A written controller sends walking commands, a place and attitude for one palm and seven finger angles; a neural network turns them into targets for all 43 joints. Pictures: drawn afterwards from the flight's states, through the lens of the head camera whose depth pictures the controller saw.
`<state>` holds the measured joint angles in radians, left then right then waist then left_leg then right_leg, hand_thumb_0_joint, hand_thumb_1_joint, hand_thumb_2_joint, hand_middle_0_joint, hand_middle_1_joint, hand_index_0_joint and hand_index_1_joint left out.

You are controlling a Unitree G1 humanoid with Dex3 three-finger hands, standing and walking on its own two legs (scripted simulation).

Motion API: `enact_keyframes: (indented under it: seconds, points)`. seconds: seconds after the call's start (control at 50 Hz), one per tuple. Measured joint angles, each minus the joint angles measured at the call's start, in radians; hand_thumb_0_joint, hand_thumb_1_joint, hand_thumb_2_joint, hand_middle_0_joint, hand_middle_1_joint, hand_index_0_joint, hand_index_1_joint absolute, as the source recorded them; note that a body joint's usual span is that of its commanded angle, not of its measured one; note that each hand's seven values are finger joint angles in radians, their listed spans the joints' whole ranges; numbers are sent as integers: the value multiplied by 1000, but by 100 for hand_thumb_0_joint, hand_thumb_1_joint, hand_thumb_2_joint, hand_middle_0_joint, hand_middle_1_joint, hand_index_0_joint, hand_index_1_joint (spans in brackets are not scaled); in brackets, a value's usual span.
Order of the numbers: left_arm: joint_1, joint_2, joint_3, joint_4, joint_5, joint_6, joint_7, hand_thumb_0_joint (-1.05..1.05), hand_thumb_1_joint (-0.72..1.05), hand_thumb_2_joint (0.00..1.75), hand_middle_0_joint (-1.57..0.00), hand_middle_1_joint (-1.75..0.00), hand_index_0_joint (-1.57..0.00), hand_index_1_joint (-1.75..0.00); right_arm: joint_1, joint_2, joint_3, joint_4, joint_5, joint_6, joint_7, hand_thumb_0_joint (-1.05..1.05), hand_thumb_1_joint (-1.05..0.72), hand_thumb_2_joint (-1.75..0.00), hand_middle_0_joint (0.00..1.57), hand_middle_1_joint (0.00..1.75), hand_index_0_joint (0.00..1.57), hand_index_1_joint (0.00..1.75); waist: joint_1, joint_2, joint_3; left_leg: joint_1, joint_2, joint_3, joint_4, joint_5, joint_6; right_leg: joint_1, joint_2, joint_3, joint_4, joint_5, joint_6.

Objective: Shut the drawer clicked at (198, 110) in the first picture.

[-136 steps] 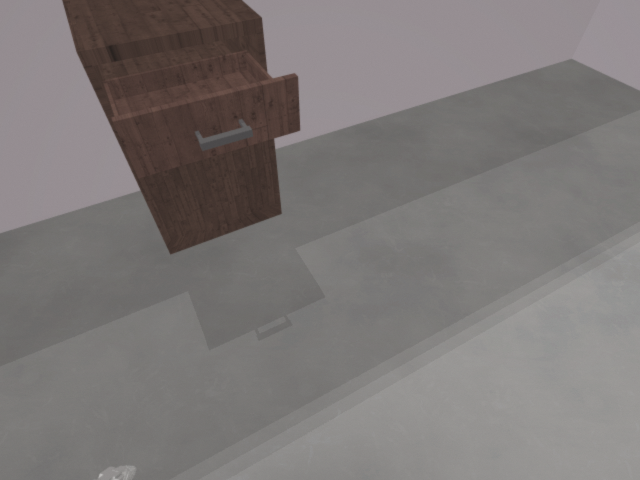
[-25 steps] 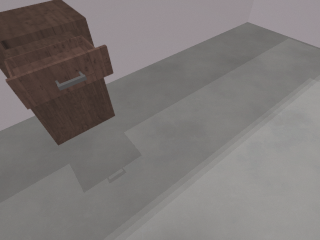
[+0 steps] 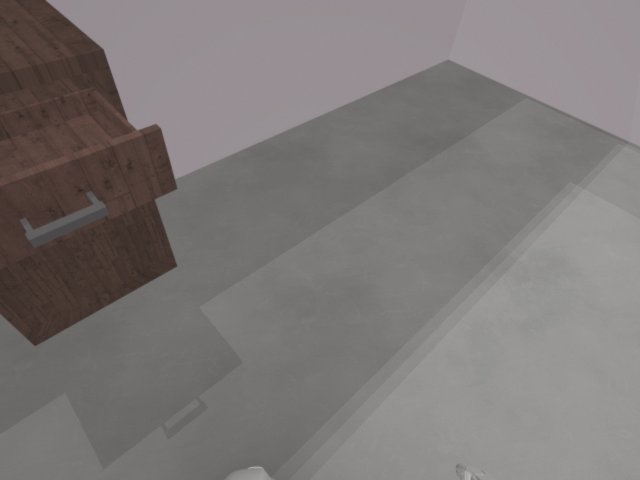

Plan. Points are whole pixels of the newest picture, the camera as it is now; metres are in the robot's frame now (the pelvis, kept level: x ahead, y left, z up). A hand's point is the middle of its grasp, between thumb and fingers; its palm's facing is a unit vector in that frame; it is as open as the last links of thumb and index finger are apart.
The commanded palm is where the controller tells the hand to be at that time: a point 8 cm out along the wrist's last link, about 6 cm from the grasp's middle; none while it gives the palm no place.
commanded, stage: walk to a spot facing it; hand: left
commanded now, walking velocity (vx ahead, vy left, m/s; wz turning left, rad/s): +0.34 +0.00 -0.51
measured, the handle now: (64, 216) +0.51 +0.52 -0.06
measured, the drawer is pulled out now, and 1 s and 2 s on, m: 0.29 0.29 0.29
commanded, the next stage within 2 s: turn to face it in 0.50 s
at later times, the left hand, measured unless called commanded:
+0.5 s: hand (249, 351) +0.33 +0.15 -0.15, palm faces -0.28 -0.95 -0.15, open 7.4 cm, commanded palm none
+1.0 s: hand (274, 308) +0.42 +0.12 -0.15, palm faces -0.19 -0.97 -0.16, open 7.4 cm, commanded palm none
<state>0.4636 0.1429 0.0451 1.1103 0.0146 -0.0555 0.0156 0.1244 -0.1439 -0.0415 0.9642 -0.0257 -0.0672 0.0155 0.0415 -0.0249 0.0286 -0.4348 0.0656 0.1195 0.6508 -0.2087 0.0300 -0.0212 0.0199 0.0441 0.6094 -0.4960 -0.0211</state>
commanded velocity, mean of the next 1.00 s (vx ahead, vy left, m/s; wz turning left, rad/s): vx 0.08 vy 0.00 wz -0.08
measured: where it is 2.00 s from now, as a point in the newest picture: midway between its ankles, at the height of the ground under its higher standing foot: (332, 476)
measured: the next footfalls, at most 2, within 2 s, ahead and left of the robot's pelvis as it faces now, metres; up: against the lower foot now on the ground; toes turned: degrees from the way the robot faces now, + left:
right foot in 0.58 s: +0.32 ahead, -0.13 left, +0.00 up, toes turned -27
left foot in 1.06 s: +0.34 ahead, +0.08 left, +0.00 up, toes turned -2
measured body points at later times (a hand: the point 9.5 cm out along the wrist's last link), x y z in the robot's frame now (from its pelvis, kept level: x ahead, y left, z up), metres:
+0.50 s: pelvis +0.18 +0.01 +0.02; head +0.22 +0.00 +0.46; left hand +0.35 +0.20 -0.13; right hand +0.04 -0.17 -0.13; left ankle +0.09 +0.10 -0.72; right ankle +0.28 -0.13 -0.68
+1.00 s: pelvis +0.28 -0.02 +0.01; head +0.31 -0.01 +0.46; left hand +0.43 +0.17 -0.14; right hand +0.28 -0.26 -0.13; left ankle +0.31 +0.09 -0.69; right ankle +0.28 -0.11 -0.72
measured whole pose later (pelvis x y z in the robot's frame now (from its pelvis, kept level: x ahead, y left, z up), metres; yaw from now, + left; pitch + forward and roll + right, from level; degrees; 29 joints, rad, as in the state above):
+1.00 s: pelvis +0.28 -0.02 +0.01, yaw -12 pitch +0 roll -1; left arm 0.15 0.16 0.04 0.94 0.02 0.00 0.02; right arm 0.22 -0.16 -0.05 0.99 -0.01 0.04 -0.01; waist -0.01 -0.01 0.04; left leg -0.37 0.08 0.09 0.81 -0.42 -0.05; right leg -0.26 -0.04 -0.26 0.53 -0.27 -0.06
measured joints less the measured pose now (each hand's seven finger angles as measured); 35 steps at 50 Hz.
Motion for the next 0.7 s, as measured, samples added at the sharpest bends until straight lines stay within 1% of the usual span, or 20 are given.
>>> enact_keyframes:
  seconds: [0.04,0.06,0.08,0.1,0.14,0.18,0.24,0.32,0.38,0.44,0.48,0.52,0.56,0.58,0.6,0.62,0.64,0.66,0.68,0.7]
  points:
    - [-27,14,8,4,-3,18,-2,0,90,90,-20,-29,-20,-30,12,11,7,-2,-1,-11,-8,1,-91,-90,20,30,20,29,-4,-18,16,28,-3,37,43,-54,27,-142,-5,9,340,0,-23]
    - [-42,22,12,2,-2,25,-4,0,91,90,-20,-29,-20,-30,27,16,9,1,0,-12,-12,1,-91,-90,20,30,20,29,-7,-23,16,56,-5,55,30,-68,34,-211,-11,-1,467,30,-28]
    - [-59,30,18,-3,1,30,-7,0,91,90,-20,-29,-20,-30,46,20,10,7,1,-13,-17,1,-91,-90,20,30,20,30,-11,-26,14,88,-7,69,3,-66,34,-276,-20,-18,558,70,-29]
    - [-78,38,24,-12,4,35,-12,0,91,90,-20,-29,-19,-30,68,23,7,15,4,-15,-23,1,-91,-90,20,30,21,30,-14,-27,13,120,-11,80,-31,-63,34,-335,-34,-35,613,110,-28]
    - [-112,50,34,-41,11,43,-19,0,91,90,-20,-29,-19,-30,106,11,-14,27,12,-24,-43,-1,-94,-90,20,30,21,30,-17,-28,7,181,-18,105,-101,-56,37,-436,-58,-57,651,179,-19]
    - [-144,58,43,-71,15,52,-23,0,91,90,-20,-29,-19,-30,145,-6,-17,47,10,-25,-46,-1,-95,-90,20,30,21,30,-17,-26,-2,232,-25,129,-164,-51,39,-519,-79,-69,646,240,-7]
    - [-186,65,54,-107,18,64,-30,0,91,90,-20,-29,-19,-30,202,-17,-16,75,12,-25,-47,-1,-95,-90,20,30,20,30,-19,-25,-11,298,-35,161,-234,-52,38,-611,-104,-70,620,324,12]
    - [-230,63,58,-130,18,80,-40,0,91,90,-20,-29,-19,-30,264,-14,-9,99,16,-21,-47,0,-93,-90,20,30,20,29,-33,-17,-8,372,-38,201,-285,-78,28,-666,-125,-83,539,394,32]
    - [-263,54,52,-137,16,91,-45,0,91,90,-20,-29,-19,-30,295,-2,-1,109,14,-15,-48,0,-92,-90,20,30,20,29,-51,-6,9,419,-29,229,-300,-108,15,-653,-129,-117,412,405,39]
    - [-299,43,45,-146,13,97,-47,0,91,90,-20,-29,-19,-30,313,15,7,111,8,-5,-47,1,-92,-90,20,30,20,29,-74,3,35,451,-16,258,-289,-148,-2,-614,-116,-156,278,381,34]
    - [-324,33,40,-153,11,97,-47,0,91,90,-20,-29,-19,-30,319,25,9,112,5,5,-46,1,-92,-90,20,30,20,29,-87,8,54,464,-3,279,-266,-183,-18,-581,-97,-180,204,349,23]
    - [-345,24,34,-165,11,91,-47,0,91,90,-20,-29,-19,-30,324,31,7,113,3,15,-44,1,-91,-90,20,30,20,29,-96,20,70,466,21,299,-215,-231,-37,-541,-69,-204,145,314,5]
    - [-355,18,27,-178,14,74,-49,0,91,90,-20,-29,-19,-30,332,34,4,113,6,27,-40,1,-91,-90,20,30,20,30,-95,29,79,447,58,313,-100,-289,-53,-474,-39,-224,72,308,-15]
    - [-353,22,23,-185,15,59,-50,0,91,90,-20,-29,-19,-30,340,37,3,111,11,34,-36,1,-91,-90,20,30,20,30,-93,21,76,409,80,308,19,-307,-59,-430,-34,-226,25,334,-42]
    - [-355,23,22,-189,13,43,-45,0,91,90,-20,-29,-19,-30,330,35,3,108,17,45,-33,1,-91,-90,20,30,21,30,-81,21,77,336,95,260,196,-327,-70,-438,-24,-218,48,291,-71]
    - [-357,22,20,-192,5,34,-37,0,91,90,-20,-29,-19,-30,304,30,2,104,23,56,-34,1,-91,-90,20,30,21,30,-76,25,89,257,91,181,371,-346,-76,-445,-13,-210,81,259,-91]
    - [-360,20,15,-191,-2,31,-27,0,91,90,-20,-29,-19,-30,273,23,-2,96,26,65,-37,1,-91,-90,20,30,21,30,-77,32,104,188,78,104,509,-341,-77,-434,-3,-207,89,242,-101]
    - [-358,20,10,-188,-5,32,-19,0,91,90,-20,-29,-19,-30,243,17,-4,85,26,70,-39,1,-91,-90,20,30,21,30,-79,36,112,127,66,46,604,-319,-79,-417,5,-205,79,239,-103]
    - [-353,20,6,-183,-7,33,-11,0,91,90,-20,-29,-20,-30,213,11,-5,75,24,72,-41,1,-91,-90,20,30,20,29,-81,39,111,75,59,3,657,-289,-80,-399,11,-201,59,248,-93]
    - [-345,19,3,-175,-8,35,-3,0,91,90,-20,-29,-20,-30,184,5,-5,65,21,73,-43,1,-91,-90,20,30,20,29,-83,42,105,31,56,-28,676,-257,-79,-380,18,-196,33,256,-91]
